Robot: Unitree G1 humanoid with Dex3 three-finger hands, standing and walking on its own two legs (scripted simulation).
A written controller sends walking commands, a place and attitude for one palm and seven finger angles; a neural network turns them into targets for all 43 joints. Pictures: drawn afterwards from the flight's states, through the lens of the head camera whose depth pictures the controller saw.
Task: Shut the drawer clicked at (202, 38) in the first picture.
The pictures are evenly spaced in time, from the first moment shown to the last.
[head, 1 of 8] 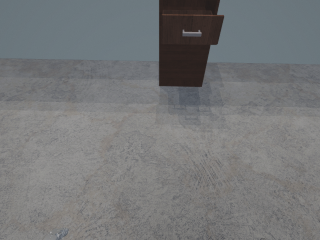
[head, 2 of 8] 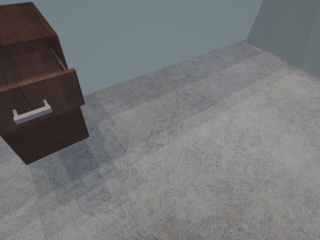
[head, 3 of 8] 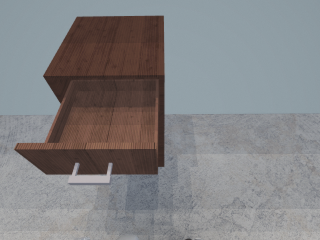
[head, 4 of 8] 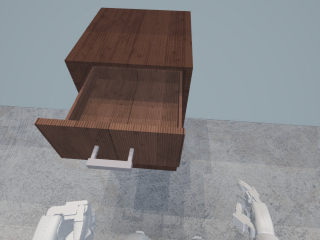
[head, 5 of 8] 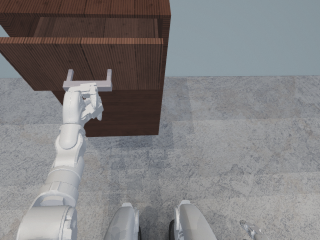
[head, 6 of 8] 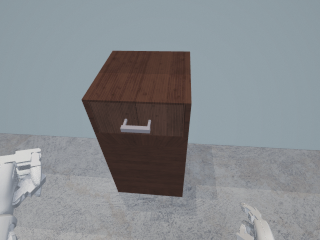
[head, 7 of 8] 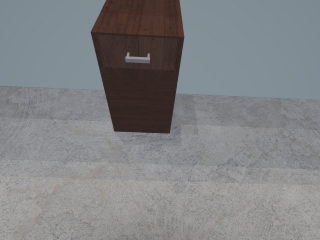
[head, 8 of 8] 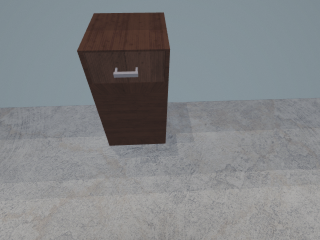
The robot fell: no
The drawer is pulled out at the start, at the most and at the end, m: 0.29 0.29 0.00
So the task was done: yes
